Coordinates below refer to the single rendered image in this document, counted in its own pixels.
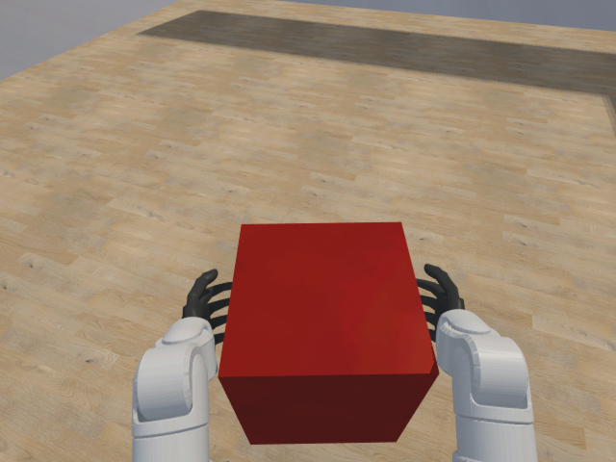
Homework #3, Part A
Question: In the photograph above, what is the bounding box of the left robot forearm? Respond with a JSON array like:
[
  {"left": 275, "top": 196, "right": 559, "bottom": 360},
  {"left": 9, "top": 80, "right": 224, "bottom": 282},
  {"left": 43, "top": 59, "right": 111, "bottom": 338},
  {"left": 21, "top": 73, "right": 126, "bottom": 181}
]
[{"left": 132, "top": 317, "right": 218, "bottom": 462}]

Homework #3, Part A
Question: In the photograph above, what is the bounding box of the right robot forearm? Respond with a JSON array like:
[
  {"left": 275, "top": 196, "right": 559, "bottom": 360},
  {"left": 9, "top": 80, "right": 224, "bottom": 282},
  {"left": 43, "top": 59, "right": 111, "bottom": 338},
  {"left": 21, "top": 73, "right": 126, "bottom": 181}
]
[{"left": 436, "top": 309, "right": 538, "bottom": 462}]

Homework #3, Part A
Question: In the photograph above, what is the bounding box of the robot right hand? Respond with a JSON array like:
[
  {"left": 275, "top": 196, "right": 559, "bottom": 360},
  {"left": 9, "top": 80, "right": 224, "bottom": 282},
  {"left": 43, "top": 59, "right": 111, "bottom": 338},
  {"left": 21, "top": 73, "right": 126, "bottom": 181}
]
[{"left": 416, "top": 264, "right": 465, "bottom": 343}]

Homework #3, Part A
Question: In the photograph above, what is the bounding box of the carton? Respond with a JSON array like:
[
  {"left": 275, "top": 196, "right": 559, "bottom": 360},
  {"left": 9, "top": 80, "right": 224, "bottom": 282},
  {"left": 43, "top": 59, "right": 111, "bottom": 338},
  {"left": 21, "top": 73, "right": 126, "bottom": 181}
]
[{"left": 218, "top": 222, "right": 439, "bottom": 445}]

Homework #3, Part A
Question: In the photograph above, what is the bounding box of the robot left hand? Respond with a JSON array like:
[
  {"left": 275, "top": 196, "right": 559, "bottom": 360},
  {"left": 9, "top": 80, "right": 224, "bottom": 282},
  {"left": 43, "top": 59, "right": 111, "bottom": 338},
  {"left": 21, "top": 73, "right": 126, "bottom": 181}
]
[{"left": 182, "top": 269, "right": 232, "bottom": 345}]

